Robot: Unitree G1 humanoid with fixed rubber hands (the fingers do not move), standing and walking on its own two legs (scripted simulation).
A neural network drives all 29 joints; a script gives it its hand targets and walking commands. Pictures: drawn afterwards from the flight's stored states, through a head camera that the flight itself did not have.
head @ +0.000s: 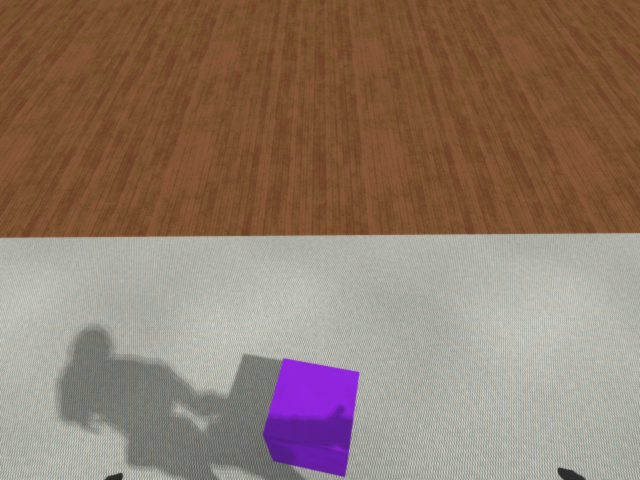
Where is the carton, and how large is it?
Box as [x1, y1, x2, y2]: [263, 358, 358, 476]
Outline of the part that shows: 284,358 263,432 263,436 273,460 344,476 348,454 358,372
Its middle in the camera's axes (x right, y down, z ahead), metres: -0.01 +0.49 +1.08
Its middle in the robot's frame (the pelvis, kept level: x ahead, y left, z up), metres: +0.42 +0.04 -0.66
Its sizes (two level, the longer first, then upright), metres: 0.210 0.200 0.250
